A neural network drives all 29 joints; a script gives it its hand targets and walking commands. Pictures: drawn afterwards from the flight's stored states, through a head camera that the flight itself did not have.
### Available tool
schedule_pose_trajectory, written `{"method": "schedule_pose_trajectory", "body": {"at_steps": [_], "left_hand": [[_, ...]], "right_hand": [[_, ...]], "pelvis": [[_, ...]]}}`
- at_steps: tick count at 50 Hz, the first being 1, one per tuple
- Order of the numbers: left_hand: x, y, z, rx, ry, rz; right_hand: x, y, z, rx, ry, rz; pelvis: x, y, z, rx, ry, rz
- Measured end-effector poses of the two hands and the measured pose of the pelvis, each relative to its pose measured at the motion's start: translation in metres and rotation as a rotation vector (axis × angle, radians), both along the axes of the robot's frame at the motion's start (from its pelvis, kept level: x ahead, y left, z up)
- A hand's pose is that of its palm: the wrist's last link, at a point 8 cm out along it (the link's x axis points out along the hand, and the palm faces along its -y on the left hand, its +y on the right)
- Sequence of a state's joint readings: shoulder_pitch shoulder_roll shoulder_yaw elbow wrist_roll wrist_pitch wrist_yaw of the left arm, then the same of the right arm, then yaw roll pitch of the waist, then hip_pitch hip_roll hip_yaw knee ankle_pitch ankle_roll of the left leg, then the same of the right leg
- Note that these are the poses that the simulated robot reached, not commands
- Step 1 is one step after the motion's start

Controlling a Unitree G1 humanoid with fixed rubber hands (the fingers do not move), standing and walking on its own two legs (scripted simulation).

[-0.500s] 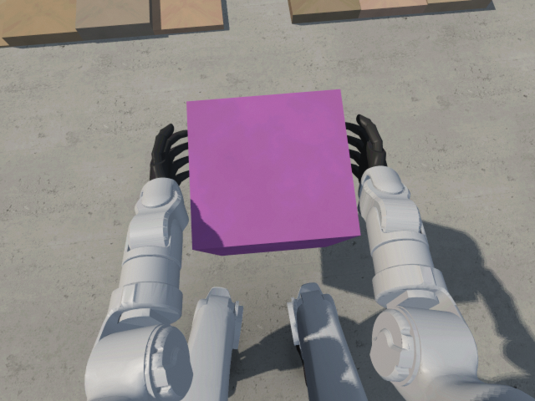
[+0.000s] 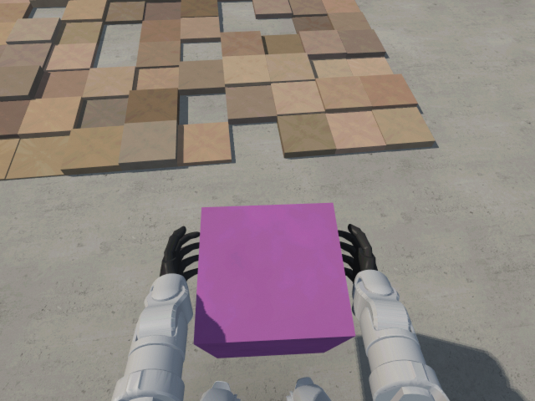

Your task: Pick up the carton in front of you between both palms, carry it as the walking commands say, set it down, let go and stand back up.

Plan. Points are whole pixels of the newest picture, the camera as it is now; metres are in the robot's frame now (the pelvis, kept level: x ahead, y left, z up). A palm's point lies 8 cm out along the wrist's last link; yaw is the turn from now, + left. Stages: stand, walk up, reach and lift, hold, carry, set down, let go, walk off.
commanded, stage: reach and lift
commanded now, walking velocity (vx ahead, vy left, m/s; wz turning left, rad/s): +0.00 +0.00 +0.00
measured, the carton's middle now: (269, 288) +0.34 -0.01 -0.12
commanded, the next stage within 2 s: hold in 1.50 s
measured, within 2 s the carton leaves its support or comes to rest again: neither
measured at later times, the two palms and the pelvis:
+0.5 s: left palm (135, 256) +0.31 +0.15 +0.10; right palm (391, 253) +0.31 -0.14 +0.10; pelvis +0.03 +0.00 +0.09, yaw +0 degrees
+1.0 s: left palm (132, 256) +0.30 +0.15 +0.11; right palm (398, 252) +0.31 -0.15 +0.11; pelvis +0.00 +0.00 +0.08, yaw +1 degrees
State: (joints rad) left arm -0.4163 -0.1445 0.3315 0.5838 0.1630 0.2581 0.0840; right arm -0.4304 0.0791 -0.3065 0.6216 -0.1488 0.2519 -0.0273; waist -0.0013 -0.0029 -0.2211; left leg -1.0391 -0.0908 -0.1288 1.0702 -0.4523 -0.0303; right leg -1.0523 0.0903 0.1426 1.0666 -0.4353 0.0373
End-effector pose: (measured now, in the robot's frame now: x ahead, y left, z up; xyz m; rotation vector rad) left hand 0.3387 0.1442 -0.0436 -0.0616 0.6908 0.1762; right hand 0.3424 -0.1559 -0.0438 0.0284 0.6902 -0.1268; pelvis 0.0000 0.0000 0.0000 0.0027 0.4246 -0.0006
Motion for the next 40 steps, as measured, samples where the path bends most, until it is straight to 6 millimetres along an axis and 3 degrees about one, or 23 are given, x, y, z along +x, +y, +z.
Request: {"method": "schedule_pose_trajectory", "body": {"at_steps": [9,23,28,40], "left_hand": [[-0.016,0.006,0.055,-0.003,-0.007,-0.006],[-0.026,0.011,0.136,0.035,-0.028,-0.056],[-0.031,0.01,0.151,0.055,-0.021,-0.068],[-0.044,0.011,0.153,0.053,0.008,-0.048]], "right_hand": [[-0.014,0.007,0.054,0.001,-0.006,0.006],[-0.028,0.012,0.138,-0.031,-0.027,0.008],[-0.033,0.011,0.153,-0.045,-0.021,0.022],[-0.041,0.012,0.153,-0.03,0.007,0.029]], "pelvis": [[0.018,0.005,0.045,-0.008,-0.145,0.012],[0.03,0.005,0.083,-0.01,-0.395,0.009],[0.024,0.004,0.087,-0.005,-0.45,0.012],[0.003,-0.001,0.085,-0.004,-0.495,0.01]]}}
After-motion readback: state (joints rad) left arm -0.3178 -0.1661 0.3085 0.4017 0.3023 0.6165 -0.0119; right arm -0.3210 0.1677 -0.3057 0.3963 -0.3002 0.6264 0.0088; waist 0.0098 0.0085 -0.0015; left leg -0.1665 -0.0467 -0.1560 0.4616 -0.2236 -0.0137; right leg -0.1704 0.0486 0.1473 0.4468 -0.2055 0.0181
